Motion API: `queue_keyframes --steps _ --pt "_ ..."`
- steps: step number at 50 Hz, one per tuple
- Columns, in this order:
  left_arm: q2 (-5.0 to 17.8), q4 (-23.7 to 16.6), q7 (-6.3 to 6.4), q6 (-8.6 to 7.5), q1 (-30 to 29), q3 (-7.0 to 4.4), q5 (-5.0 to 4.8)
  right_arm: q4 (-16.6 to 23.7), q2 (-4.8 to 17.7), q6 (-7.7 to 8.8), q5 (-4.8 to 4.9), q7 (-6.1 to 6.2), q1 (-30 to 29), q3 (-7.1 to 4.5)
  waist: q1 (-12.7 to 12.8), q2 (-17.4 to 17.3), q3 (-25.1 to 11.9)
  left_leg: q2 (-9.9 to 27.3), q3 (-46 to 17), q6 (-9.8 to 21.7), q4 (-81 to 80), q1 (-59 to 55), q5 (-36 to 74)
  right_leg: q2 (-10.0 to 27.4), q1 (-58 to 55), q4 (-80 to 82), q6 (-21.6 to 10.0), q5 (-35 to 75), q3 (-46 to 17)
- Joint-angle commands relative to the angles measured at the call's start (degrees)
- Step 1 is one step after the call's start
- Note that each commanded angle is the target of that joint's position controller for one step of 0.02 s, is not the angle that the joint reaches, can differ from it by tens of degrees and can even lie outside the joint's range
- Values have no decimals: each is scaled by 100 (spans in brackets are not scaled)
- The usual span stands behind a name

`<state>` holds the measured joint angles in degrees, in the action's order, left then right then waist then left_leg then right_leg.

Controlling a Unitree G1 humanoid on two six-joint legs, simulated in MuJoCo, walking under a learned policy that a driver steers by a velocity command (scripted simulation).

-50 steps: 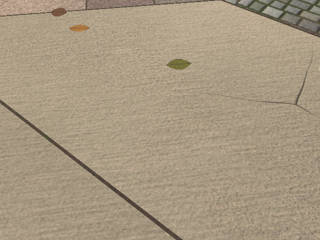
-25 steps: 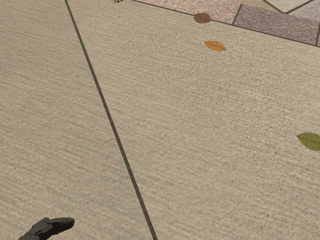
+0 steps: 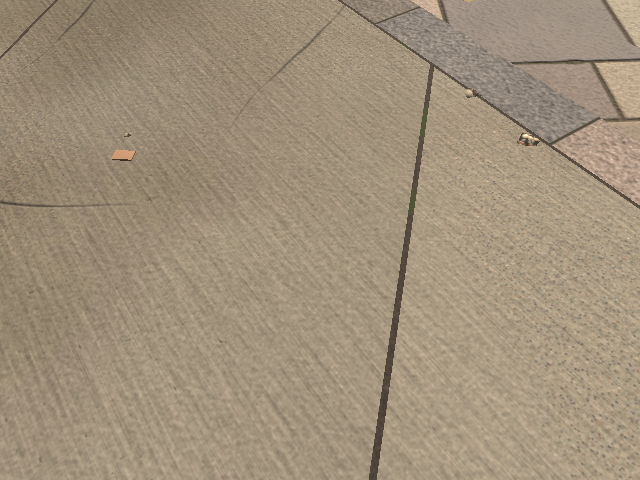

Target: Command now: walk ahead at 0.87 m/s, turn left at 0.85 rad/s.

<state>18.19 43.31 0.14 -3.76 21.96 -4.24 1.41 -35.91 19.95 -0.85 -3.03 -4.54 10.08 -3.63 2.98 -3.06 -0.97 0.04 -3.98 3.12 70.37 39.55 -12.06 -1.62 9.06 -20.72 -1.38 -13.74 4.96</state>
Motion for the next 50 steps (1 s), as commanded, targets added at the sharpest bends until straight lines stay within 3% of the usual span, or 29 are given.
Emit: queue_keyframes --steps 1,6,9,11,13,14,15,16,17,18,20,21,23,24,26,28,30,32,33,34,35,36,37,38,39,40,42,45,50 --pt "435 -187 -54 -196 41 -36 16 588 126 69 28 -2 -615 32 -55 717 412 186 -390 -71 -42 1160 631 1583 -363 1401 -403 -887 -1298" --pt "479 205 -85 -236 626 10 51 682 35 172 49 -89 -1428 154 188 706 952 24 215 103 -1823 786 991 1406 -454 1870 -369 139 -268" --pt "602 546 -20 -174 1104 35 32 822 -129 246 21 -146 -1946 273 336 807 1094 -9 854 339 -2856 378 552 1582 -1101 1851 -438 2013 114" --pt "786 736 50 -116 1144 51 6 743 -147 270 1 -63 -1723 296 62 1056 768 -394 1286 572 -3305 -588 -76 1656 -1444 1107 -443 5122 476" --pt "1111 854 127 -37 1076 37 1 347 184 299 -7 96 -298 135 -801 1372 -223 -836 1318 834 -3445 -2472 -654 1883 -1380 -903 -466 7560 562" --pt "1150 753 134 -25 723 46 -66 -79 428 346 -29 199 1058 -1 -1554 1298 -841 -612 823 1019 -3980 -4331 -224 1732 -380 -2541 -400 6817 675" --pt "489 426 28 -60 810 190 -100 -297 1003 343 -130 330 1615 -182 -1405 347 -1711 885 -1114 1231 -4053 -6443 -2064 1222 1685 -4684 -319 2486 514" --pt "327 78 -79 -138 742 203 -156 -245 1323 327 32 396 1660 -275 -1104 -457 -2467 2210 -4102 1611 -4852 -7150 -2910 342 3177 -6250 -221 -1355 -200" --pt "705 -129 -40 -172 -228 95 -158 -388 1173 336 12 446 1632 -263 -1286 212 -1646 1885 -3586 1395 -5157 -6678 -1797 525 3956 -6455 -329 -768 -751" --pt "524 -242 -56 -215 -470 150 -180 -620 921 390 64 477 1488 -214 -1061 258 -665 1673 -2587 1331 -5244 -5728 -674 725 4044 -6049 -321 -360 -716" --pt "297 -31 -108 -73 -139 189 -33 -714 305 498 114 486 846 -15 -296 498 268 1104 -1234 945 -5421 -3954 2028 980 3150 -5226 -129 -347 -657" --pt "119 65 -141 49 300 235 15 -705 168 546 158 481 741 49 -36 129 228 1126 -868 1006 -5472 -3485 3061 964 2629 -4967 -2 -451 -646" --pt "19 75 -189 158 194 228 86 -855 26 636 289 441 723 106 123 -54 453 873 -329 978 -5637 -3018 4395 810 2446 -4459 144 -466 -437" --pt "87 -85 -74 -39 -263 166 -348 -653 -195 697 473 419 194 119 99 -35 423 851 -293 1041 -5728 -3004 4121 879 2753 -4376 226 -123 -596" --pt "-63 -491 -74 -284 -1177 287 -166 -720 80 688 533 519 142 74 -1 183 652 424 74 965 -5802 -2331 4168 676 2423 -2737 358 728 -289" --pt "-240 -731 -179 -453 -1915 356 -45 -960 335 592 476 638 976 -30 -441 264 441 189 -8 783 -5638 -2265 3678 107 1537 -1226 402 2324 -51" --pt "84 -849 -192 -412 -1964 238 -70 -1057 687 525 502 678 1264 -163 -392 -38 271 348 -435 566 -5410 -2587 3208 -153 988 -633 270 2959 -341" --pt "504 -750 -81 -302 -1391 78 -45 -1006 672 455 515 689 1146 -217 10 -222 -96 312 -728 305 -4566 -2873 3478 -256 240 -599 95 2731 -533" --pt "653 -634 -21 -263 -807 10 -18 -897 645 415 527 684 865 -222 455 -278 -396 166 -697 87 -3744 -2768 3598 -146 -486 -538 22 2966 -545" --pt "923 -530 52 -225 -101 -58 66 -660 406 375 451 670 643 -162 786 -110 -1008 -135 -672 -210 -2333 -2317 2701 617 -1643 -897 -201 4488 -967" --pt "1099 -588 60 -181 48 21 360 -615 -386 316 371 617 1734 40 250 1734 -2236 -962 -409 -626 604 -1063 -2711 2763 -3260 -1565 -1337 7616 -2686" --pt "667 -810 -1 -106 40 135 288 -741 149 261 396 549 2458 -9 215 1762 -3436 -887 -1152 -717 1803 -966 -3402 3167 -3689 -1642 -1759 8098 -3566" --pt "804 -922 -3 -19 -589 24 55 -526 451 164 619 538 2106 -95 69 1741 -3205 -469 -1023 -804 2359 -274 -2718 3274 -3422 -1155 -1983 5459 -3629" --pt "491 -1054 81 89 -1109 64 -40 -376 625 49 585 596 1382 -144 99 1030 -2437 -54 -472 -853 1844 -31 -2026 2744 -2433 -581 -1728 3605 -3075" --pt "179 -993 164 160 -1426 172 -40 -312 634 -98 586 659 1008 -192 -35 682 -1430 124 -219 -897 1583 -11 -1730 2354 -1342 -314 -1492 2816 -2383" --pt "137 -939 180 178 -1638 201 18 -291 515 -241 606 696 1052 -209 -279 708 -806 279 -145 -903 1216 -396 -1720 2073 -284 -15 -1341 2475 -1835" --pt "273 -859 137 149 -2048 109 66 -196 64 -364 579 744 1169 -142 -545 1044 -187 410 120 -885 86 -1012 -1721 1809 942 432 -1154 2292 -901" --pt "544 -783 148 105 -2177 -59 15 -6 -27 -263 470 693 917 -120 -498 972 -598 623 266 -738 -1289 -1505 -755 1993 778 462 -1239 2983 -423" --pt "671 -643 164 263 -2386 -161 -149 163 314 -378 460 459 494 -296 -497 1061 -567 539 636 -339 -2385 -2121 -48 2208 651 438 -933 1029 41"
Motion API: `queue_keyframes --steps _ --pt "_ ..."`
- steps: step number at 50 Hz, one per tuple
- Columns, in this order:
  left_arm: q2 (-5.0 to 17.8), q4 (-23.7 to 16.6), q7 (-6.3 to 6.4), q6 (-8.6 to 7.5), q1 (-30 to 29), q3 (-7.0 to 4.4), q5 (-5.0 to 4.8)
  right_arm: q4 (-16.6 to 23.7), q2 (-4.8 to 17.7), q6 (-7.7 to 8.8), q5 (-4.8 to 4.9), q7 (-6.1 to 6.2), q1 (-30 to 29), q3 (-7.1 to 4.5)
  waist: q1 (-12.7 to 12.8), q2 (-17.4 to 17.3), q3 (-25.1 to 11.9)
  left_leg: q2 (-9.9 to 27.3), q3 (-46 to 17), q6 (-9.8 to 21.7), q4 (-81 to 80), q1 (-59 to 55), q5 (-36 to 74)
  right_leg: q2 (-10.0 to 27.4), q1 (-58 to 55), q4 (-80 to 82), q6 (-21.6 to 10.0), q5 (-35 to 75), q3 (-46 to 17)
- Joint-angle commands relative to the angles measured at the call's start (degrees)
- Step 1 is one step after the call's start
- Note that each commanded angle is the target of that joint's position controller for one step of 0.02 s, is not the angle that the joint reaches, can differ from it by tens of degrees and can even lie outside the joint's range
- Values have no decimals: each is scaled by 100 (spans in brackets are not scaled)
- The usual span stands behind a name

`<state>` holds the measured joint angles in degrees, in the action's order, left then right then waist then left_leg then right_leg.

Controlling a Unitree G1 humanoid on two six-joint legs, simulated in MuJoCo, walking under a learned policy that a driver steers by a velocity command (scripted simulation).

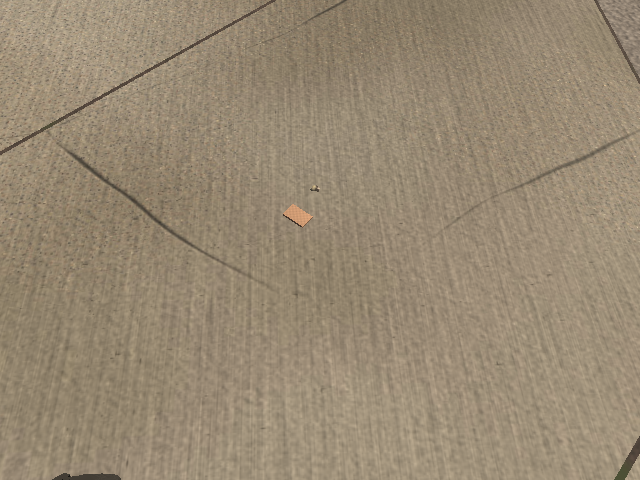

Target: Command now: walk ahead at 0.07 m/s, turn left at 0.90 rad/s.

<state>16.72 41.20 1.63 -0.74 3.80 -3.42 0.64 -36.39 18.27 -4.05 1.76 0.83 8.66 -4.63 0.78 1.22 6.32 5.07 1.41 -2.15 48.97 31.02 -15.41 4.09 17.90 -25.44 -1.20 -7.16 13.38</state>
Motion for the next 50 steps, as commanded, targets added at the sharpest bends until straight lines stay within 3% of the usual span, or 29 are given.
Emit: queue_keyframes --steps 1,3,4,5,6,7,8,9,10,12,16,22,25,26,27,28,29,30,31,32,35,38,42,46,47,48,49,50 --pt "830 -389 8 -7 -588 -261 -107 251 524 -82 -29 -93 576 -241 -307 600 -1217 -12 177 296 -492 -1357 237 1662 -249 799 -833 47 -746" --pt "693 -265 -7 67 -532 -258 -186 206 577 -79 -77 -56 692 -347 -414 329 -1090 -242 284 578 -1177 -1788 359 1453 -126 155 -435 -784 -498" --pt "503 -133 -44 127 -326 -231 -170 106 764 -56 -142 6 1020 -450 -497 -253 -899 -210 -184 849 -1785 -2163 700 1121 272 -781 -120 -1334 -259" --pt "325 -183 -79 198 -78 -198 10 231 1487 8 -127 117 1146 -613 -284 -2103 -488 995 -2345 1528 -2737 -2527 2471 217 1671 -2972 485 -2996 214" --pt "387 -566 -30 160 -592 -200 71 481 1701 190 -318 83 865 -577 -293 -2043 -900 1382 -3770 2402 -3122 -2292 1712 -417 2448 -4154 566 -3191 -1167" --pt "580 -583 0 122 -819 -254 -19 494 1542 330 -308 34 704 -556 -353 -1328 -996 1272 -3415 2267 -3312 -2403 984 -366 2688 -4421 429 -2690 -1598" --pt "638 -548 33 76 -774 -286 -73 504 1407 402 -207 44 491 -513 -191 -1022 -935 1045 -3109 1923 -3290 -2408 718 -312 2748 -4265 290 -2077 -1766" --pt "699 -412 83 52 -630 -329 -13 565 1168 385 -94 68 245 -444 -65 -674 -1007 875 -2821 1640 -3136 -2409 709 -214 2659 -4123 277 -1685 -1840" --pt "710 -397 99 35 -555 -348 37 631 1037 338 -52 115 38 -393 37 -741 -1079 734 -2605 1521 -3012 -2240 989 -228 2417 -3970 315 -1459 -1860" --pt "595 -354 33 -5 -451 -335 25 729 866 278 -107 201 17 -330 71 -758 -1373 464 -2359 1469 -2834 -2199 1677 -426 2015 -3886 407 -1138 -1827" --pt "330 -409 -36 -28 -591 -235 -43 771 955 222 -73 256 175 -390 -51 -675 -1424 236 -2568 1458 -2624 -2394 1851 -705 1826 -2657 565 -1050 -1940" --pt "452 -416 -135 -81 -503 -249 -97 912 966 125 -69 168 38 -411 -164 -1034 -1398 107 -3341 1421 -2393 -2199 1781 -864 1064 -1461 508 -1201 -2139" --pt "576 -359 -188 -135 -158 -315 -106 998 936 96 -2 120 -204 -393 -9 -1129 -1391 -136 -3587 1250 -2165 -1977 1779 -826 236 -358 364 -914 -2086" --pt "631 -278 -184 -141 87 -358 -91 1041 881 82 39 118 -334 -362 134 -1029 -1389 -355 -3462 1068 -1951 -1662 1383 -675 -370 346 289 -247 -1997" --pt "889 -264 -155 -101 209 -432 -33 1029 573 57 16 116 -38 -279 -13 -263 -1623 -789 -2942 779 -1095 -1017 -389 278 -1258 563 -47 134 -2650" --pt "1288 -295 -131 -36 58 -482 125 1151 499 87 61 111 230 -261 -362 1632 -1343 -1698 -1631 408 54 286 -2096 1472 -1492 889 -998 1069 -4179" --pt "961 -472 -95 -77 -112 -436 189 1025 1111 171 -67 74 313 -434 -309 1385 -1156 -1144 -1541 107 1338 631 -1935 1971 -1218 950 -1442 1093 -4554" --pt "660 -592 -25 -74 -338 -349 142 892 1335 165 -42 44 274 -514 -316 918 -1039 -905 -1341 0 1808 603 -1500 1706 -1035 844 -1323 892 -3872" --pt "509 -641 38 -36 -488 -305 76 767 1259 113 -35 54 306 -515 -333 569 -898 -785 -1209 -83 2013 584 -1121 1288 -920 766 -1070 498 -3248" --pt "493 -641 98 -5 -489 -284 2 749 1085 70 -61 54 316 -466 -284 463 -821 -698 -1092 -138 2316 747 -815 1113 -973 730 -962 389 -2908" --pt "658 -559 174 74 -71 -292 52 909 634 71 46 2 -35 -286 24 570 -690 -378 -497 -281 1962 1027 -480 959 -1256 866 -1037 961 -2092" --pt "855 -466 132 131 279 -367 73 1051 511 100 6 -25 -321 -214 259 712 -939 -73 -316 -409 1267 1011 -547 1218 -1820 841 -1186 1465 -1788" --pt "1090 -459 6 160 82 -462 3 985 448 84 -24 -106 -191 -189 149 816 -1087 -16 59 -275 143 -15 -373 1306 -1492 770 -1015 1668 -1038" --pt "1113 -360 -131 80 86 -508 -209 896 549 -56 8 -192 -6 -298 -40 850 -1103 -180 365 98 -1140 -884 -146 1493 -1475 281 -664 1489 -674" --pt "1032 -325 -141 77 52 -496 -272 802 576 -70 13 -190 257 -356 -233 740 -1159 -310 429 281 -1751 -1413 221 1421 -1296 -164 -434 1340 -468" --pt "790 -204 -179 59 293 -442 -266 625 822 -58 -11 -118 766 -492 -442 241 -1305 -433 169 567 -2331 -2432 876 1105 -701 -1098 -86 1022 -169" --pt "500 -404 -200 45 242 -351 -52 619 1609 -5 4 -10 1232 -722 -504 -1387 -1209 713 -1817 1172 -2675 -3685 3415 402 1185 -2961 434 -1829 115" --pt "321 -836 -157 0 -25 -255 108 835 1996 166 -225 -25 822 -691 -193 -2118 -1770 1697 -3622 2419 -2537 -3827 3853 -254 2554 -4301 688 -3304 -927"
Over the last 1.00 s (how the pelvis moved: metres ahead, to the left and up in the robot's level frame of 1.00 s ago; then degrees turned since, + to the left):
0.63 0.13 -0.01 33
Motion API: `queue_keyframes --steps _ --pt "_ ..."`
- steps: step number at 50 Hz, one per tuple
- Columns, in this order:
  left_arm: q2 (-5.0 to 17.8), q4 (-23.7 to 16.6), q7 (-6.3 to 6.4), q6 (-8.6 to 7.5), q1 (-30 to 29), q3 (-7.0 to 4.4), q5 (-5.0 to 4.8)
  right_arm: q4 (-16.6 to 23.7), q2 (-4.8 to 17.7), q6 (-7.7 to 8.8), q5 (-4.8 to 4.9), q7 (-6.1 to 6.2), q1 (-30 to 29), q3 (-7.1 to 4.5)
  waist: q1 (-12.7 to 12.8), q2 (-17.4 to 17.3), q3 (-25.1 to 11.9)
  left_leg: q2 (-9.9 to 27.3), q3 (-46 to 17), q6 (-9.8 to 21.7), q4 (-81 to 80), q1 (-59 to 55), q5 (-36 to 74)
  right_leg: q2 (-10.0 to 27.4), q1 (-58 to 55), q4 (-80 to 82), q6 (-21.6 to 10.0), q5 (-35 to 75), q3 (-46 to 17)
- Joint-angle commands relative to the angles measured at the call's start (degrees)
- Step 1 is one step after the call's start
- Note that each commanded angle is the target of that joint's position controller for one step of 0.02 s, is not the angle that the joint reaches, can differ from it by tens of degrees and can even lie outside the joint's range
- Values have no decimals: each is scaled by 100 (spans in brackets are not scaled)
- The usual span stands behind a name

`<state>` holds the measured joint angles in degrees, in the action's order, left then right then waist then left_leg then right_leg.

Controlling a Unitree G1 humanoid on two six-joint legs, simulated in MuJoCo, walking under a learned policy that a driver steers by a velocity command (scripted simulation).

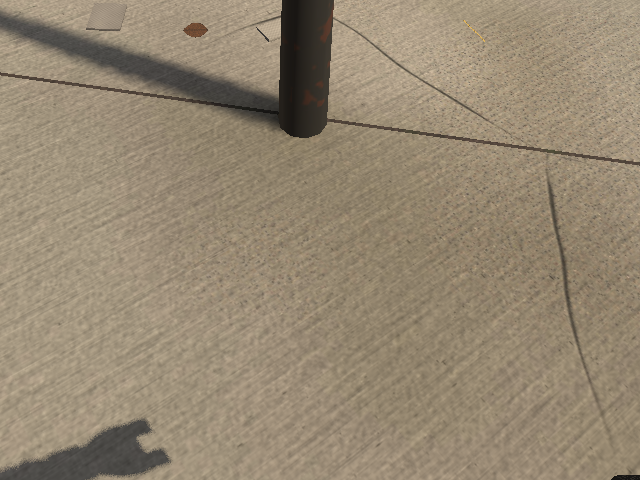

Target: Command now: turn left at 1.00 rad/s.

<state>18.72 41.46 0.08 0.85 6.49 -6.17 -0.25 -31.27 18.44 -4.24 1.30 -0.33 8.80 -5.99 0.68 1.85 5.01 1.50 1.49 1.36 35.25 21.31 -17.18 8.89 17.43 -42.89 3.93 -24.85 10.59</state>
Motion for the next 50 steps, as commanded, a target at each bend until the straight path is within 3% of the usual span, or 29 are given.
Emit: queue_keyframes --steps 1,2,3,4,7,10,11,13,16,18,20,21,22,23,24,26,29,36,39,41,42,43,44,45,46,47,48,49,50 --pt "459 -867 46 -171 -737 -51 125 328 1551 340 -211 11 790 -484 -581 -1313 -1797 1909 -3300 2058 -1383 -2745 3434 -682 2728 -2962 84 -1234 -1310" --pt "467 -916 81 -199 -890 -51 39 202 1376 427 -148 33 701 -397 -430 -1155 -1464 1576 -2897 1722 -1444 -2487 2909 -648 2750 -2849 -90 -712 -1467" --pt "499 -805 142 -206 -736 -79 78 185 1181 425 -16 89 412 -343 -230 -778 -1245 1270 -2582 1389 -1439 -2227 2416 -547 2696 -2548 -140 -224 -1549" --pt "590 -777 178 -191 -630 -110 122 236 1034 378 58 142 114 -270 -74 -839 -1124 1130 -2396 1235 -1434 -1882 2404 -560 2492 -2277 -133 92 -1569" --pt "449 -651 125 -176 -356 -73 119 318 999 316 -42 255 -114 -226 92 -856 -1269 784 -2218 1154 -1362 -1386 2698 -900 1871 -1887 -13 630 -1513" --pt "271 -691 105 -161 -497 5 89 268 1062 281 -8 299 -40 -252 14 -856 -1212 604 -2472 1087 -1254 -1257 2314 -1157 1692 -1010 81 739 -1597" --pt "261 -675 70 -174 -456 22 62 245 1044 274 30 304 29 -247 -22 -859 -1332 524 -2604 1074 -1386 -1193 1051 -1192 1554 -696 62 840 -1619" --pt "326 -732 -33 -258 -614 11 -42 239 1101 320 65 248 113 -231 -166 -1106 -1125 502 -3120 1132 -1781 -895 -1336 -1256 1361 -114 -19 805 -1659" --pt "420 -800 -106 -465 -679 -39 -137 192 1079 402 56 171 158 -179 -194 -1336 -853 495 -3546 1169 -1790 -586 -1935 -1281 849 515 -140 450 -1724" --pt "438 -730 -112 -585 -384 -92 -196 248 943 415 57 157 11 -101 -8 -1344 -754 352 -3625 1083 -1609 -56 -2016 -1248 -39 976 -176 544 -1668" --pt "511 -416 -83 -650 647 -199 -227 401 607 418 42 164 -323 41 567 -1000 -770 -58 -3173 678 -674 1245 -2319 -904 -1840 1783 -332 1055 -1690" --pt "777 -321 -48 -656 1350 -263 -112 382 102 434 4 149 -108 189 706 -81 -1203 -653 -2176 321 1179 1895 -2327 156 -2819 2099 -596 -59 -2811" --pt "1543 -367 -10 -473 1255 -244 533 806 364 430 -429 -58 -683 114 627 1200 -551 -1230 -1271 200 2317 3483 -1615 1480 -2476 3435 -1090 -3094 -5398" --pt "1212 -475 -30 -384 767 -231 491 871 621 428 -520 -134 -1045 69 450 627 33 -442 -1249 174 2997 3758 -759 1715 -1783 3472 -1253 -3085 -5533" --pt "910 -488 -22 -338 659 -112 318 714 738 426 -509 -240 -966 40 325 300 91 -325 -1175 122 3174 3608 -297 1410 -1500 3296 -1104 -2571 -4672" --pt "759 -436 34 -355 673 -11 174 410 691 387 -480 -448 -410 33 103 438 -151 -208 -1003 -47 3507 3025 332 751 -1226 3301 -780 -1421 -3198" --pt "679 -233 1 -485 1105 42 191 297 513 313 -413 -541 -317 127 137 497 -168 -102 -777 -99 3979 3042 834 530 -1281 3411 -761 -552 -2110" --pt "481 307 11 -603 2265 140 260 439 335 335 -405 -662 -1678 286 650 428 556 95 79 142 2597 3439 939 535 -2095 3721 -688 957 -506" --pt "557 577 78 -582 2557 173 281 534 100 383 -402 -698 -2105 439 653 427 679 -14 759 501 1560 2883 448 540 -2469 3515 -575 3402 192" --pt "749 641 145 -547 2477 191 246 375 57 390 -374 -590 -1675 464 218 585 173 -623 1314 814 1051 1458 113 555 -2440 2615 -496 7604 597" --pt "992 653 183 -479 2426 152 245 204 208 404 -358 -525 -1004 396 -231 765 -286 -856 1298 954 1003 662 -162 718 -2475 1668 -519 8963 597" --pt "1205 587 197 -421 2269 109 228 -94 459 432 -324 -456 65 271 -773 900 -872 -1029 1092 1141 908 -563 -391 895 -2156 404 -636 9360 504" --pt "1248 448 149 -411 1959 110 203 -540 803 487 -329 -334 1437 75 -1413 787 -1481 -1051 553 1381 312 -2485 -219 900 -1053 -1325 -634 8441 414" --pt "630 282 13 -441 2169 240 262 -721 1322 434 -317 -190 1352 -122 -916 -346 -1671 -105 -1071 1537 -146 -4198 -1250 181 1114 -3122 -453 2709 290" --pt "531 -361 -44 -562 1652 283 183 -521 1845 334 -284 -159 1247 -261 -783 -1053 -2201 1203 -4225 2263 -1090 -4977 -1940 -791 2763 -4868 -171 -160 -298" --pt "856 -672 -44 -669 716 229 167 -636 1747 315 -308 -97 1684 -251 -1089 -121 -2055 1132 -4422 2185 -1541 -4837 -1227 -608 3299 -4890 -256 548 -1278" --pt "664 -769 -29 -741 641 311 121 -848 1637 371 -273 -37 1648 -236 -858 -85 -1337 1133 -4027 2103 -1792 -4087 -508 -373 3307 -4473 -299 646 -1335" --pt "623 -662 -19 -744 800 351 187 -892 1385 457 -291 7 1418 -165 -494 271 -738 899 -3463 1935 -1882 -3102 49 -142 2979 -3849 -298 622 -1341" --pt "582 -630 -27 -664 926 366 305 -876 1243 540 -297 67 1125 -96 -183 297 -449 612 -3040 1918 -1862 -2348 461 -57 2615 -3547 -215 351 -1393"
Over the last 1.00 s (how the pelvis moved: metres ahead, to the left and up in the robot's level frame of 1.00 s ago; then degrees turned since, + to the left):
0.07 0.04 -0.01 56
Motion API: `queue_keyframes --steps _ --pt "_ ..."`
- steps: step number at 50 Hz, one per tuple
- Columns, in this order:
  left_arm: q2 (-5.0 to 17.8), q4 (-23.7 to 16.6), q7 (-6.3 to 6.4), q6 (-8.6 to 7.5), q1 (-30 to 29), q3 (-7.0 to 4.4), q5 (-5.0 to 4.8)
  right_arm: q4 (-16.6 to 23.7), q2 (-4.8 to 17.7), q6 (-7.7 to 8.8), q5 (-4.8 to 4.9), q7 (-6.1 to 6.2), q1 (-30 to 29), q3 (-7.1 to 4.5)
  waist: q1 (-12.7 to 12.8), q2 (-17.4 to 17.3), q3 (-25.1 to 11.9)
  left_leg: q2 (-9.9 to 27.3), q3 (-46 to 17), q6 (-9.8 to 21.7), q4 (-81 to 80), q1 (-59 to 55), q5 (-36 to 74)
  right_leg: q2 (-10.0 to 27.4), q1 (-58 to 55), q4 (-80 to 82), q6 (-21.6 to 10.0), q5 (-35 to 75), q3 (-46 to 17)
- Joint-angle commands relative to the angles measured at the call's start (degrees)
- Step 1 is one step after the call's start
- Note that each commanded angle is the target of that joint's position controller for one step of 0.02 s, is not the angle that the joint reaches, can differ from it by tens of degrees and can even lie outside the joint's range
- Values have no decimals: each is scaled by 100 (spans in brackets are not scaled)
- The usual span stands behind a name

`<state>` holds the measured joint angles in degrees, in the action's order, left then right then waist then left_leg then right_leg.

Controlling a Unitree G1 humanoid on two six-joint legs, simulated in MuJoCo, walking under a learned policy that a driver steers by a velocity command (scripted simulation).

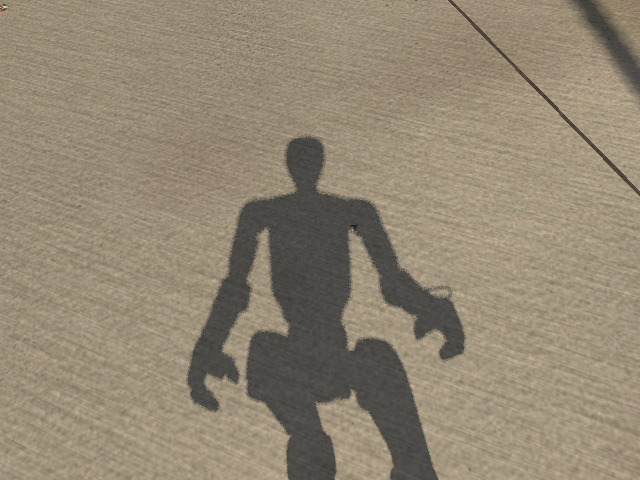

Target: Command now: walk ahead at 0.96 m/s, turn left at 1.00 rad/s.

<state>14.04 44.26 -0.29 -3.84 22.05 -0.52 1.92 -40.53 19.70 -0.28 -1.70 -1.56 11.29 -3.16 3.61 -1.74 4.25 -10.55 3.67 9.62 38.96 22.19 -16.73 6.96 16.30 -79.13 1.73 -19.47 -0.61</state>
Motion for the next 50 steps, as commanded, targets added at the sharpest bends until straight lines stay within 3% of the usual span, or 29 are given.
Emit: queue_keyframes --steps 1,4,7,9,11,13,14,15,16,17,18,19,20,21,22,23,25,28,31,33,35,36,37,38,40,41,44,47,50 --pt "1004 -795 -9 -68 -314 -181 193 73 912 205 30 210 647 -281 -194 561 -230 1607 -2961 1101 -2317 -1886 558 215 2473 283 85 -373 -280" --pt "873 -1131 -72 148 -965 -119 239 52 745 412 115 160 535 -186 -85 145 317 1214 -2618 1086 -2822 -366 443 309 2134 1598 306 -475 -28" --pt "590 -1344 -195 72 -1619 30 99 -74 696 553 73 120 557 -193 -256 -44 404 848 -2008 726 -3107 171 1564 78 1135 3471 150 1727 299" --pt "583 -1258 -243 2 -1774 27 6 -312 714 677 201 70 948 -178 -526 -24 201 1148 -1921 555 -3415 -422 2585 -86 525 4175 -192 2995 455" --pt "784 -1173 -203 1 -1825 -55 -8 -484 932 709 177 77 1178 -196 -621 3 -35 1359 -1668 365 -3046 -1733 4335 -380 590 4528 -509 2698 636" --pt "1123 -928 -133 -4 -1030 -229 -40 -595 1225 645 -10 144 1214 -261 -141 -250 -678 1590 -1404 102 -1723 -2631 6598 -873 -1 4446 -717 1663 777" --pt "1293 -561 -57 32 183 -345 -105 -601 1264 556 -151 185 939 -285 553 -319 -1158 1595 -1171 -10 -334 -2481 7163 -1080 -1018 4376 -781 1200 874" --pt "1587 -194 43 96 1447 -480 -128 -582 1147 507 -205 216 585 -258 1290 -120 -1526 1351 -897 -154 1662 -1629 6479 -804 -2269 4335 -976 811 629" --pt "2238 -83 89 74 1767 -639 54 -314 190 574 5 169 1003 -30 858 1872 -1907 195 -656 -565 4837 522 1458 738 -3654 4663 -1769 169 -2106" --pt "1904 -97 -38 75 1173 -564 -2 -264 106 721 70 162 1411 73 295 2244 -2260 -225 -1314 -506 5358 1609 -885 1310 -3878 6058 -2071 655 -4972" --pt "1483 -356 -56 41 189 -526 -11 -268 302 719 65 216 1065 104 -26 1167 -1429 502 -1325 -473 5195 1916 -300 1344 -3131 6037 -2078 1109 -4154" --pt "1142 -331 -89 4 -52 -447 -73 -272 451 683 2 202 640 124 -70 226 -1020 751 -1141 -499 4834 1632 -97 1219 -2296 5924 -1982 2154 -3345" --pt "909 -214 -107 -39 -82 -354 -58 -229 383 628 -68 182 331 142 -164 -181 -633 896 -1056 -531 4420 1446 -179 982 -1569 5884 -1828 3313 -2579" --pt "723 -37 -112 -100 33 -257 -86 -130 294 544 -136 142 271 164 -292 -97 -437 977 -1012 -601 4002 1302 -218 813 -1140 5938 -1687 4269 -2061" --pt "609 -295 -107 -294 -305 -184 -203 -12 378 614 413 83 148 119 -293 462 -403 1229 -1066 -619 3747 1296 -408 682 -1095 6269 -1667 4245 -1743" --pt "690 -213 -95 -381 -432 -183 -276 1 370 600 434 80 115 144 -417 554 -357 1322 -995 -679 3190 1298 -342 594 -964 6409 -1610 4385 -1529" --pt "914 -166 -25 -424 -573 -210 -279 119 83 591 223 86 -174 240 -517 336 -194 1242 -596 -869 1720 902 179 191 -290 6595 -1450 5164 -795" --pt "1236 -72 107 -351 -243 -307 -293 255 -250 683 106 -13 -776 356 -167 443 -505 830 -221 -1080 -454 -15 2364 -272 -233 6626 -1185 4829 -145" --pt "1230 120 142 -277 59 -325 -316 394 -28 692 99 -63 -1090 231 -60 635 -561 757 -440 -929 -1277 -255 3344 -90 -757 6507 -912 3956 -318" --pt "1184 175 172 -161 5 -335 -262 304 175 719 72 -63 -806 112 -268 684 -663 696 -509 -792 -1362 -577 3204 -48 -1059 6012 -803 4051 -397" --pt "1132 73 170 -21 -306 -314 -223 -109 348 761 29 -20 310 -19 -865 527 -1054 741 -441 -631 -1630 -1587 3705 -311 -1109 4555 -542 4403 -174" --pt "888 -82 145 -15 -155 -224 -116 -164 673 747 -93 39 710 -73 -854 -188 -1646 1744 -1343 -135 -991 -2973 6007 -648 -124 3033 -304 2699 -144" --pt "227 119 82 31 982 -20 -153 -127 441 668 -195 60 637 56 -362 -1272 -2588 3274 -3041 1121 -583 -4205 7768 -1227 1028 942 76 -1973 -530" --pt "638 340 20 83 1203 -80 -307 -194 66 610 -15 -7 720 106 -514 -746 -3048 3230 -3429 1311 -792 -4134 6835 -1090 1185 543 97 -2137 -1142" --pt "1135 41 107 231 -110 -249 -308 -57 -107 497 231 -1 -259 145 -463 59 -1712 2678 -2729 825 -1440 -2497 4385 -631 1512 926 194 -1515 -696" --pt "1122 -33 186 336 -435 -271 -227 -57 -131 469 170 22 -476 175 -396 114 -1291 2533 -2563 661 -1676 -1616 3951 -521 1274 1214 249 -1255 -619" --pt "660 36 263 524 -177 -166 -189 -203 91 331 -16 63 -846 76 -5 -395 -1037 2010 -1851 404 -2093 -224 3154 -453 122 2688 339 -1052 -265" --pt "548 136 287 533 -263 -116 -172 -379 154 290 39 138 -736 34 -73 -355 -1396 1988 -1644 356 -2089 -226 2562 -443 -524 3708 248 31 -184" --pt "580 134 265 552 -522 -127 -30 -532 22 226 119 174 -687 78 -33 -232 -1098 1640 -1499 -124 -2189 337 -212 -515 -1175 4764 -23 957 -95"
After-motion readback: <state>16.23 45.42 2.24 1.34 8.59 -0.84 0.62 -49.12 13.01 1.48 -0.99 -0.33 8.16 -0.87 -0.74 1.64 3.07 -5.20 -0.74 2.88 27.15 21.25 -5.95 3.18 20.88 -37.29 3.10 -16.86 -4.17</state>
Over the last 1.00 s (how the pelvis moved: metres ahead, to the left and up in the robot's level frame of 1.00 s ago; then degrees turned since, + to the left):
0.31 0.27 -0.02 58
